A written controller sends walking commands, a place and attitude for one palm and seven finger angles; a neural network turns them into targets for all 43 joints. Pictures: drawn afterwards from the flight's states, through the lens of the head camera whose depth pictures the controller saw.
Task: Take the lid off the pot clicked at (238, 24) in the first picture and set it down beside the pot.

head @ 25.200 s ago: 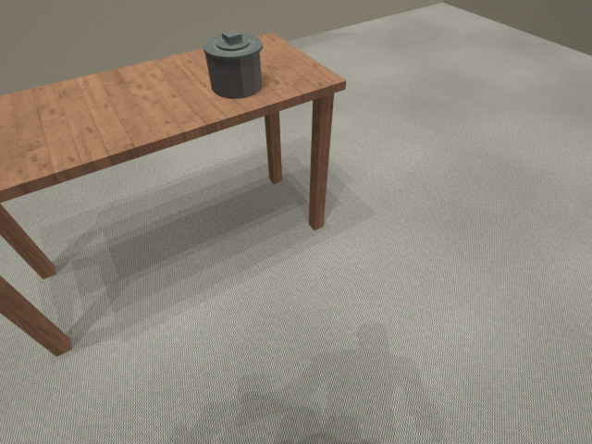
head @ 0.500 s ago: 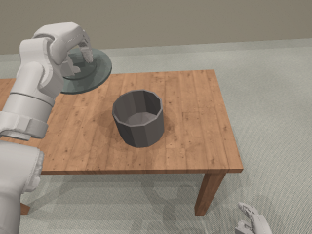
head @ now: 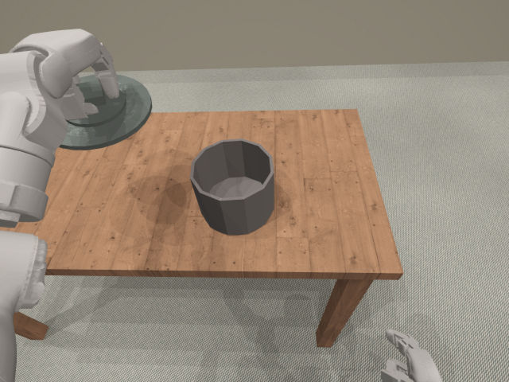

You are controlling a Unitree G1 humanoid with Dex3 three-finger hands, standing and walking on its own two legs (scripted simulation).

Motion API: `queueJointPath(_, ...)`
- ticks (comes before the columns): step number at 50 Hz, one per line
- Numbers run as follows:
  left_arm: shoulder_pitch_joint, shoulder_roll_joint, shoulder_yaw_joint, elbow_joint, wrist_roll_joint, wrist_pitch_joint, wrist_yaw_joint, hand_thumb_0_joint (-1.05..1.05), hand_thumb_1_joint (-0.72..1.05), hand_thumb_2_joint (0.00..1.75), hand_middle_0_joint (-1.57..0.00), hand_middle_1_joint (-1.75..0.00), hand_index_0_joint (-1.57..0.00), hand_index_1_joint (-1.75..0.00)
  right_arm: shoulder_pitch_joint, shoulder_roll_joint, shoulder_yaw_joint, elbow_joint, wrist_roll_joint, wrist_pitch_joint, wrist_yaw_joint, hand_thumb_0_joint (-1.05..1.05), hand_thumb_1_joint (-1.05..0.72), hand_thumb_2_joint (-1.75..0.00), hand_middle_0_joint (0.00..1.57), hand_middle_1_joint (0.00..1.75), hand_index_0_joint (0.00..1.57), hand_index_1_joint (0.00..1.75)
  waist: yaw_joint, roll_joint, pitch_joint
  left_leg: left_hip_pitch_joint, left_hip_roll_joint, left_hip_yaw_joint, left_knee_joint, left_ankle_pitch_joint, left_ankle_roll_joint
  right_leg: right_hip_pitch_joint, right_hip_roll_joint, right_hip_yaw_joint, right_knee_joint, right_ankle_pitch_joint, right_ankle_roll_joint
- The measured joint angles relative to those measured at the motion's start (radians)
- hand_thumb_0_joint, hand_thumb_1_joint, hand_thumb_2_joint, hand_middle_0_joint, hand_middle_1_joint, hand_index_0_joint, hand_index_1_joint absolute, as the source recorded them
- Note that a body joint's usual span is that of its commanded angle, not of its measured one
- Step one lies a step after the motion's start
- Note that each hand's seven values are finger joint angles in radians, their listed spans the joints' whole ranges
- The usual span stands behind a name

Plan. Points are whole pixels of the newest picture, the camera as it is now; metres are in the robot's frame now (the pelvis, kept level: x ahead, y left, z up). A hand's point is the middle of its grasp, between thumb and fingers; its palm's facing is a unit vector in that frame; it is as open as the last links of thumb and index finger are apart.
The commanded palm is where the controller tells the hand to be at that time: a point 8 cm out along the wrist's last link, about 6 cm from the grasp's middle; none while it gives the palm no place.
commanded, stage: move the lid sideways beside the pot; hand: left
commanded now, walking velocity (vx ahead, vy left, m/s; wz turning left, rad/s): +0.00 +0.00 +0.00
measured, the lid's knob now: (88, 94) +0.47 +0.26 +0.22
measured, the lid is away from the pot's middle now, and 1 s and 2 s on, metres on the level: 0.20 0.24 0.24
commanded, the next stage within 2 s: lower the lid onto the table in 0.54 s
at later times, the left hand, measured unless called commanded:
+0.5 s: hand (44, 94) +0.43 +0.30 +0.24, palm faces -0.19 -0.01 -0.98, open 6.7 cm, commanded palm +0.41 +0.29 +0.31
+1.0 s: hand (57, 111) +0.43 +0.30 +0.21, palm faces -0.24 -0.04 -0.97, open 6.7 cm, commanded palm +0.41 +0.29 +0.29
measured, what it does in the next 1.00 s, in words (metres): stands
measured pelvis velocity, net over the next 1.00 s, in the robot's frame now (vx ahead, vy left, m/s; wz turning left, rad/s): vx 0.00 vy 0.01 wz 0.01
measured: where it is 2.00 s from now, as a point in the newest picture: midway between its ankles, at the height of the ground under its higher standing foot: outside the picture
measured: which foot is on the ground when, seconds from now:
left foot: down 0.00-1.00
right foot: down 0.00-1.00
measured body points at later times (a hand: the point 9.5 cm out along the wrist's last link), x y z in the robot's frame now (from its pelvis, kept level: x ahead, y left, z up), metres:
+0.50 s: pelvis +0.00 +0.01 +0.00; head +0.04 -0.02 +0.45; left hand +0.44 +0.30 +0.30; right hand +0.14 -0.25 -0.12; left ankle +0.01 +0.08 -0.74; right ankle +0.00 -0.14 -0.74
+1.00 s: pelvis +0.00 +0.01 +0.00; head +0.05 -0.01 +0.45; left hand +0.44 +0.29 +0.27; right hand +0.14 -0.25 -0.12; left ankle +0.01 +0.08 -0.74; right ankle +0.00 -0.14 -0.74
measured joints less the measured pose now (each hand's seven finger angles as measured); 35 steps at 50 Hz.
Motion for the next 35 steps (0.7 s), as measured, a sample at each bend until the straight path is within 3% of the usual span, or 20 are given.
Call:
queueJointPath(23, 0.022, 0.093, 0.081, 0.022, 0.011, -0.080, -0.007, -0.03, 0.17, 0.97, -0.65, -0.84, -0.82, -0.94, 0.029, -0.012, -0.013, -0.001, 0.002, 0.026, -0.001, 0.01, -0.91, -0.90, 0.20, 0.30, 0.20, 0.30, -0.010, 0.001, 0.008, -0.016, -0.001, -0.006, 0.000, 0.002, 0.006, -0.001, 0.001, -0.006, -0.026, 0.014, -0.001)
queueJointPath(35, 0.021, 0.089, 0.073, 0.025, 0.009, -0.087, -0.012, -0.03, 0.17, 0.97, -0.65, -0.84, -0.82, -0.94, 0.026, -0.010, -0.015, 0.001, 0.003, 0.031, -0.003, 0.01, -0.91, -0.90, 0.20, 0.30, 0.20, 0.30, -0.003, 0.001, 0.009, -0.019, -0.003, -0.010, 0.003, 0.002, 0.008, 0.000, 0.000, -0.010, -0.029, 0.015, -0.001)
